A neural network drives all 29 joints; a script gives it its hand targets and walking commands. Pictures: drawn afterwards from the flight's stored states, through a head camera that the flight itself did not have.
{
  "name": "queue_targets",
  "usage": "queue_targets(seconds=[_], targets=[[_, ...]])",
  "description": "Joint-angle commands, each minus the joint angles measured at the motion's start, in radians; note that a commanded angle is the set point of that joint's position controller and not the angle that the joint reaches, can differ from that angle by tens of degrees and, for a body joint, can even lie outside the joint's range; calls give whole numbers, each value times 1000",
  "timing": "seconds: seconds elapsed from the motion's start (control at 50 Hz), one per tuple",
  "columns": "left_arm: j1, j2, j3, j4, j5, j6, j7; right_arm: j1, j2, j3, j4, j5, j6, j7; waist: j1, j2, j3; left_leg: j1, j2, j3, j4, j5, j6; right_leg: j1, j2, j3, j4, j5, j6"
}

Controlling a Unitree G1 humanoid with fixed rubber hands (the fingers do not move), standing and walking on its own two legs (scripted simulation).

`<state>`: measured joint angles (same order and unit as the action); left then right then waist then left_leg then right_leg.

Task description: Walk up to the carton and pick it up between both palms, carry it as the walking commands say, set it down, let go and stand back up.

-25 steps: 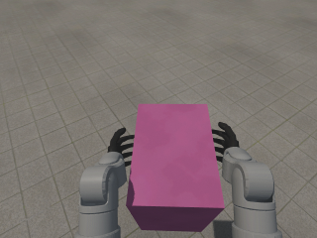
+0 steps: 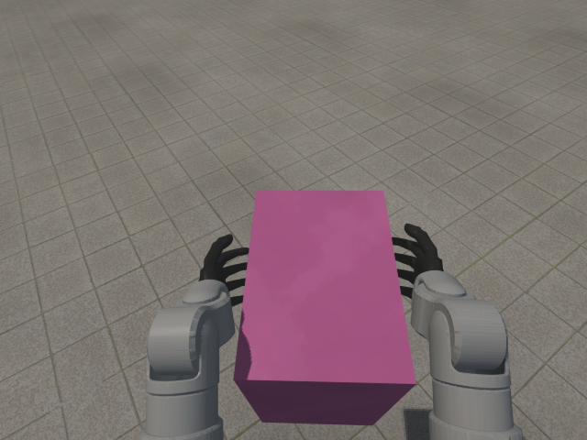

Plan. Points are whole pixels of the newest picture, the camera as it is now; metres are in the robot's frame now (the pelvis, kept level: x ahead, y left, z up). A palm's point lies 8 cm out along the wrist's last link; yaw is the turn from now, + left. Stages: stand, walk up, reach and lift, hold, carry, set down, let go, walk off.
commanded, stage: carry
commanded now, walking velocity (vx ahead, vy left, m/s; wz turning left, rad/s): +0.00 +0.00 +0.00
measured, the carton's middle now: (318, 315) +0.29 +0.00 +0.02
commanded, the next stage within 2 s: hold in 0.34 s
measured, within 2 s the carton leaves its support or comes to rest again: neither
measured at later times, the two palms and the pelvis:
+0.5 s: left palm (229, 305) +0.30 +0.12 +0.04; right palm (417, 299) +0.30 -0.13 +0.05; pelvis +0.01 +0.00 +0.01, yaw +0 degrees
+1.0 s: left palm (249, 319) +0.28 +0.09 +0.04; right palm (448, 331) +0.26 -0.16 +0.05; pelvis -0.02 +0.00 +0.00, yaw -1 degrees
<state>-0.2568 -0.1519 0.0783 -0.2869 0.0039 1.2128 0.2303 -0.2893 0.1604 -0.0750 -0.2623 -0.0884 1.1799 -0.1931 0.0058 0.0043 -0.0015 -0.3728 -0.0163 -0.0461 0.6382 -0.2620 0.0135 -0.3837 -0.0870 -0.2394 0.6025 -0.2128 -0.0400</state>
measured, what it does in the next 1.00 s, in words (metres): stands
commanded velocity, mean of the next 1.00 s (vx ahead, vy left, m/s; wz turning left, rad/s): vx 0.00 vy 0.00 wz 0.00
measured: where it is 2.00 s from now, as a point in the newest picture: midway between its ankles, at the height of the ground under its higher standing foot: outside the picture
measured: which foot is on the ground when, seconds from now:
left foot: down 0.00-1.00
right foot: down 0.00-1.00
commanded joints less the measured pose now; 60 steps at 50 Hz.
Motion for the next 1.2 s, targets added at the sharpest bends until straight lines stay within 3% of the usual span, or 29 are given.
queue_targets(seconds=[0.0, 0.2, 0.32, 0.34, 0.36, 0.4, 0.42, 0.44, 0.48, 0.54, 0.6, 0.66, 0.72, 0.78, 0.82, 0.92, 0.94, 0.96, 0.98, 1.02, 1.06, 1.08, 1.14, 1.18], targets=[[-457, -919, -558, -111, -229, -61, -167, -304, 925, 511, -35, 281, -43, 147, -3, 1, -368, -36, 96, -70, -165, 62, 48, 207, -121, 170, -157, -192, -18], [-464, -867, -493, 26, -175, -121, -179, -312, 861, 438, 96, 224, -104, 158, -1, -2, -393, -20, 100, -66, -152, 139, 48, 234, -112, 163, -138, -108, -16], [-510, -905, -517, -22, -187, -183, -191, -351, 896, 465, 57, 241, -158, 173, -4, 1, -423, 5, 102, -57, -143, 195, 48, 247, -107, 154, -125, -62, -16], [-262, -554, -166, 329, 80, -292, -194, -166, 545, 114, 408, -66, -238, 188, 1, 58, -60, 56, -52, -41, -232, -142, 16, 266, 114, 241, -171, -99, -23], [-318, -506, -171, 563, 48, -359, -199, -176, 484, 84, 679, -59, -307, 184, -40, 42, -109, 83, -46, -51, -232, -108, 25, 288, 118, 244, -148, -37, -22], [-323, -628, -382, 409, -49, -477, -238, -228, 577, 236, 399, 6, -426, 181, -87, -40, -286, 162, -42, -59, -187, 66, 29, 333, 117, 247, -109, 144, -4], [-407, -717, -499, 310, -113, -513, -265, -287, 661, 323, 293, 49, -456, 192, -118, -49, -350, 179, -41, -65, -164, 168, 26, 356, 121, 256, -92, 263, 8], [-508, -804, -575, 248, -149, -536, -289, -362, 742, 375, 247, 73, -471, 209, -126, -57, -421, 193, -39, -65, -156, 243, 26, 373, 133, 261, -81, 350, 16], [-602, -875, -621, 194, -159, -562, -314, -406, 836, 442, 244, 111, -478, 237, -110, -24, -505, 214, -42, -69, -149, 305, 19, 400, 132, 267, -65, 424, 9], [-559, -906, -619, 175, -130, -568, -322, -315, 909, 473, 327, 138, -469, 269, -79, 7, -542, 259, -34, -85, -174, 393, 5, 422, 142, 260, -77, 495, 20], [-467, -942, -568, 315, -78, -544, -328, -285, 939, 461, 423, 121, -455, 297, -53, 17, -446, 239, -28, -84, -212, 345, 3, 415, 140, 254, -121, 420, 19], [-487, -932, -525, 419, -53, -529, -339, -288, 934, 400, 529, 91, -443, 314, -61, 41, -338, 185, -26, -75, -245, 195, 6, 408, 132, 255, -154, 278, 8], [-569, -936, -493, 478, -50, -535, -356, -357, 926, 351, 589, 62, -444, 324, -71, 51, -265, 112, -14, -72, -273, 7, 16, 407, 134, 255, -155, 127, 2], [-707, -953, -464, 505, -58, -568, -373, -507, 953, 333, 590, 66, -467, 329, -62, 49, -225, 25, -8, -64, -283, -150, 27, 439, 140, 256, -144, 5, 5], [-807, -967, -455, 493, -77, -598, -385, -610, 991, 345, 581, 81, -484, 330, -56, 27, -248, 20, -15, -49, -259, -179, 31, 443, 139, 266, -148, -50, 9], [-1004, -923, -322, 557, -76, -657, -403, -850, 1078, 355, 670, 100, -513, 326, 26, -58, -286, 97, -62, 22, -155, -201, 43, 312, 108, 317, -198, -306, 15], [-1108, -971, -280, 610, -20, -663, -436, -784, 1201, 291, 745, 74, -517, 328, -50, -65, -184, 72, -65, -25, -61, -184, 62, 288, 64, 486, -245, -491, -29], [-1139, -941, -207, 685, 1, -676, -445, -842, 1209, 271, 786, 64, -528, 321, -11, -115, -166, 91, -83, 1, -15, -179, 61, 235, 27, 530, -295, -593, -30], [-1150, -917, -151, 771, 28, -683, -454, -868, 1209, 241, 841, 53, -540, 313, 13, -128, -148, 120, -94, 14, 22, -158, 59, 178, -6, 568, -330, -663, -34], [-1096, -908, -81, 883, 82, -692, -464, -877, 1185, 193, 888, 24, -563, 299, 49, -157, -133, 132, -86, 15, 38, -74, 51, 162, -19, 584, -332, -605, -20], [-1012, -911, -1, 997, 146, -678, -460, -877, 1136, 114, 942, -16, -570, 293, 65, -139, -96, 74, -66, -2, 2, -98, 51, 208, 9, 554, -278, -526, -5], [-992, -897, 60, 1065, 184, -668, -458, -927, 1111, 78, 963, -30, -575, 294, 88, -119, -78, 62, -61, -6, -5, -146, 51, 210, 14, 551, -271, -569, -5], [-981, -856, 153, 1140, 233, -652, -443, -1036, 1007, -8, 993, -53, -591, 295, 93, -82, -21, 139, -57, -23, -24, -201, 40, 154, 1, 541, -282, -635, -23], [-980, -868, 163, 1131, 242, -657, -426, -1029, 971, -42, 988, -53, -609, 296, 85, -51, -17, 166, -47, -34, -34, -163, 33, 110, 7, 520, -260, -558, -27]])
